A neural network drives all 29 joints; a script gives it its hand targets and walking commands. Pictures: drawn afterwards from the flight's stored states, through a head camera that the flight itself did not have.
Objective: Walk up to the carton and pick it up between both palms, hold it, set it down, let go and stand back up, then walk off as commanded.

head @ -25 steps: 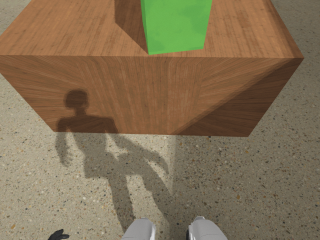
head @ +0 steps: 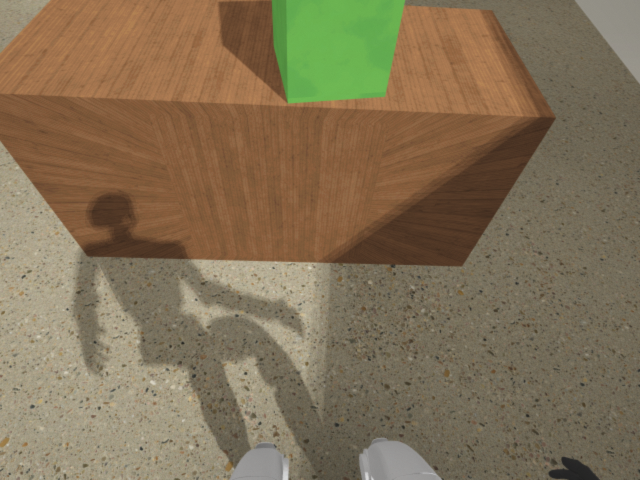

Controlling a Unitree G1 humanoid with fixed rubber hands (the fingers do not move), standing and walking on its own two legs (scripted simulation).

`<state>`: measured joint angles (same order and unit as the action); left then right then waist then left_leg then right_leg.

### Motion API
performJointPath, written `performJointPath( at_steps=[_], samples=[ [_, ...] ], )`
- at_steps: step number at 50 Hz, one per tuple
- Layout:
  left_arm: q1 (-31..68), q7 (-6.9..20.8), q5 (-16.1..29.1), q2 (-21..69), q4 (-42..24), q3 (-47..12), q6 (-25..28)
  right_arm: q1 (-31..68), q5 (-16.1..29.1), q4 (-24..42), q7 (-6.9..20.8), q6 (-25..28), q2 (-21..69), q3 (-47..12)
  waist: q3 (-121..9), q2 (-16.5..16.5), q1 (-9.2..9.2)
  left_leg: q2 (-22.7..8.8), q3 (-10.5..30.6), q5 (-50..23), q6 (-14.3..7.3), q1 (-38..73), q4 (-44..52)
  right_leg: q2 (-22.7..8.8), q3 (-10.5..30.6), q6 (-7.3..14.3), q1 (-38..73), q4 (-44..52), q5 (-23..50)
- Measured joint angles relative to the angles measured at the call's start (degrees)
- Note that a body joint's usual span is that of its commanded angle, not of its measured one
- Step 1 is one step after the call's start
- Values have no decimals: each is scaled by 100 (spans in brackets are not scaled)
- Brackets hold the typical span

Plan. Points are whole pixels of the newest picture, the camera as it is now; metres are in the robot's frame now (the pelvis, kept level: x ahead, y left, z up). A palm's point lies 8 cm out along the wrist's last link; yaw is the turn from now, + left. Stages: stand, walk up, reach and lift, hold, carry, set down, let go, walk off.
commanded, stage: walk off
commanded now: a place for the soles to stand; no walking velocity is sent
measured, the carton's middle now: (330, 8) +1.08 +0.00 +0.06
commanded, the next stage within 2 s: none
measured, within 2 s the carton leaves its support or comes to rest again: neither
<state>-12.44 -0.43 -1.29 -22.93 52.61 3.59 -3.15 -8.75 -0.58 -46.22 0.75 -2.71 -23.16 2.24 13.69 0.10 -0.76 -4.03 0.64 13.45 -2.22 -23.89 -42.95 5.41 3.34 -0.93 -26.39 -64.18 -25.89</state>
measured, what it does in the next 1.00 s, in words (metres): walks backwards: right foot, then left foot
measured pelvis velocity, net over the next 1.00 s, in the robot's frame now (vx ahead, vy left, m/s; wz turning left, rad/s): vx -0.14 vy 0.04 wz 0.03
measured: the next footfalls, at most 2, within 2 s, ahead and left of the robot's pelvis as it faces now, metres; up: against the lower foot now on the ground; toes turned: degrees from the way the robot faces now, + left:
right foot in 0.10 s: +0.09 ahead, -0.15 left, +0.00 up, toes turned +4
left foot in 0.50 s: -0.02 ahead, +0.13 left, +0.00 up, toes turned +2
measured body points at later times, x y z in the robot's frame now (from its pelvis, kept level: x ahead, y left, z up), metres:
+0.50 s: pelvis -0.09 +0.01 -0.02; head -0.03 +0.03 +0.42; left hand +0.00 +0.32 -0.14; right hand +0.00 -0.32 -0.13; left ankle -0.06 +0.12 -0.71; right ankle +0.05 -0.15 -0.71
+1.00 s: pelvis -0.14 +0.04 +0.01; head -0.09 +0.08 +0.45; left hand -0.12 +0.35 -0.15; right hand -0.04 -0.29 -0.08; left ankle -0.06 +0.13 -0.71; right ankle -0.12 -0.13 -0.64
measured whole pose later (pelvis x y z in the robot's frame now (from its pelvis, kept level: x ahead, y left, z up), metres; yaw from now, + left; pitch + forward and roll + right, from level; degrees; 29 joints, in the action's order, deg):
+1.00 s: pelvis -0.14 +0.04 +0.01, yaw +2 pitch -3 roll -4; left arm -13.6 -1.4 -1.3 -23.0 54.5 3.2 -2.0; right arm -11.4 -0.6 -46.3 1.0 -0.6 -22.7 2.9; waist 11.1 1.2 -0.2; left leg -1.4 0.6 14.9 -3.4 -24.2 -41.8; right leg 5.2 6.2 -1.2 -29.0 -64.4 -24.6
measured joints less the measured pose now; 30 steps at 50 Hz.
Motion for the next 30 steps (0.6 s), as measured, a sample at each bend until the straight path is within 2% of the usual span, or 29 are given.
performJointPath(
  at_steps=[3, 5, 7, 8, 11, 14, 20, 25, 26, 27, 29, 30],
  samples=[
    [-10, 23, 0, -1, -78, 0, 2, 9, 0, 0, 0, -96, 0, 0, -11, -2, -92, 14, -80, -62, 96, -12, -8, -210, -242, 52, 419, 1027, 128],
    [-104, 28, 0, -21, -150, 12, 31, 25, 0, 0, -3, -168, -9, 6, -115, 89, -109, 177, -108, 279, 125, -243, -302, -309, 55, 150, 682, 1838, 111],
    [-106, 29, 0, 80, -175, -19, 35, 81, -1, -25, -33, -243, -69, 57, 22, -97, 4, 474, 312, 858, 126, -415, -1160, -311, -51, 134, 674, 1731, 558],
    [-108, 29, 0, 105, -163, -37, 35, 80, 0, -69, -37, -270, -71, 69, 18, -140, 4, 668, 472, 950, 126, -459, -1620, -331, -58, 135, 672, 1732, 638],
    [-100, 28, 0, 105, -233, -40, 39, 36, 0, -87, -37, -246, -73, 70, 17, -157, 34, 1063, 568, 964, 133, -463, -2793, -411, -7, 149, 627, 1837, 782],
    [-36, 27, 0, 106, -511, -39, 71, -85, 0, -87, -37, -223, -97, 70, 18, -188, 112, 1170, 578, 970, 166, -467, -3421, -463, -78, 167, 429, 1925, 934],
    [69, -27, -1, 108, -976, -38, 217, -371, 1, -84, -35, -263, -123, 69, 13, -248, 298, 904, 589, 1035, 228, -462, -3243, -606, -374, 150, 106, 1926, 1080],
    [159, -55, -1, 110, -1025, -40, 211, -410, 1, -77, -5, -180, -128, 67, 4, -232, 364, 351, 595, 1211, 205, -144, -1481, -682, -544, -94, -63, 1924, 1246],
    [179, -55, -1, 110, -982, -38, 202, -406, 1, -80, 4, -129, -121, 68, 18, -193, 364, 348, 568, 1471, 192, -43, -1259, -707, -523, -139, -94, 1899, 1226],
    [215, -55, -1, 112, -892, -37, 168, -403, 1, -84, 20, -92, -95, 66, 43, -105, 310, 387, 473, 1487, 154, -38, -1255, -700, -390, -140, -139, 1774, 932],
    [222, -74, -1, 113, -694, -42, 111, -406, 1, -86, 54, -64, -48, 69, 42, -96, 292, 335, 430, 1245, 68, -39, -1192, -293, 84, -70, -245, 1081, 82],
    [221, -86, -1, 112, -614, -43, 109, -406, 1, -85, 55, -62, -31, 69, 31, -94, 289, 314, 429, 1104, 41, -39, -1096, -93, 295, -41, -275, 709, -16]
  ],
)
